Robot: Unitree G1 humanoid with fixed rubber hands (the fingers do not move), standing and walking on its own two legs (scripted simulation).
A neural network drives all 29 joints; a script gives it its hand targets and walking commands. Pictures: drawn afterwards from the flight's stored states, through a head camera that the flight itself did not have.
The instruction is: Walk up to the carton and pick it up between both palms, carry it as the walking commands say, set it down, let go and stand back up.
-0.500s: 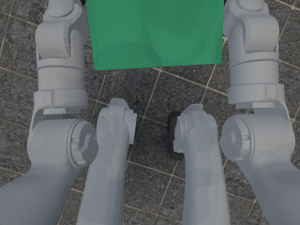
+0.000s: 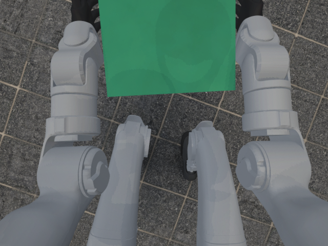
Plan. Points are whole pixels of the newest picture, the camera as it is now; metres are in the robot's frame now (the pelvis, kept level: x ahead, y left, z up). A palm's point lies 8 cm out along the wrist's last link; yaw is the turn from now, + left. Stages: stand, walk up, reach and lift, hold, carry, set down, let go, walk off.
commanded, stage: reach and lift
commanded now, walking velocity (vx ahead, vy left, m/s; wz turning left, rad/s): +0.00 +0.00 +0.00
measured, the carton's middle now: (167, 43) +0.51 +0.03 -0.13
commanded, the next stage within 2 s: none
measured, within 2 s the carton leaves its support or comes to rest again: neither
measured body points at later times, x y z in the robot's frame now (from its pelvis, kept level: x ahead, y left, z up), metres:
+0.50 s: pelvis +0.00 +0.00 +0.05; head +0.28 +0.02 +0.40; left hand +0.50 +0.18 -0.01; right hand +0.53 -0.11 +0.00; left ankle +0.16 +0.12 -0.50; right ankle +0.15 -0.11 -0.50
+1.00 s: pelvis +0.01 +0.00 +0.12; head +0.26 +0.02 +0.49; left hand +0.47 +0.18 +0.06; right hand +0.50 -0.11 +0.07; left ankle +0.16 +0.12 -0.50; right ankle +0.15 -0.11 -0.50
